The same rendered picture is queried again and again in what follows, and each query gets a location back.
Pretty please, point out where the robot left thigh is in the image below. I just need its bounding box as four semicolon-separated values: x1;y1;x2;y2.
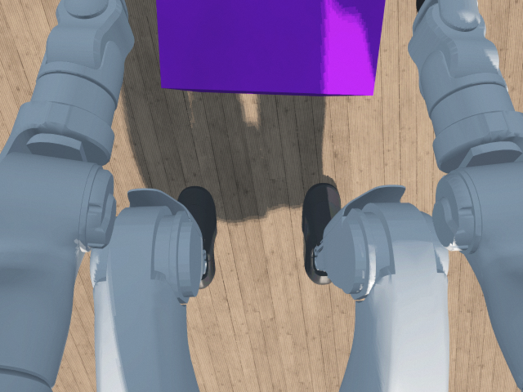
93;206;201;392

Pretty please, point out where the robot left forearm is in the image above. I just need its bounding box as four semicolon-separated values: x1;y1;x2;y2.
0;0;135;166

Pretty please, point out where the robot right forearm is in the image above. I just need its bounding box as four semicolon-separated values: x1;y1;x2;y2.
408;0;523;174

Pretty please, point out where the right robot shin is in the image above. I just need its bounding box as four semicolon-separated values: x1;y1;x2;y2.
315;185;449;289

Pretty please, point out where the robot left upper arm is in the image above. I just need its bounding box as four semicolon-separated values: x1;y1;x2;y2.
0;152;116;392

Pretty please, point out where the robot right upper arm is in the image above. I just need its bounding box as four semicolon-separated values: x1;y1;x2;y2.
432;161;523;392

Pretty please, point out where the carton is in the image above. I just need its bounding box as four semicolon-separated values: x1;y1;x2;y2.
156;0;386;96

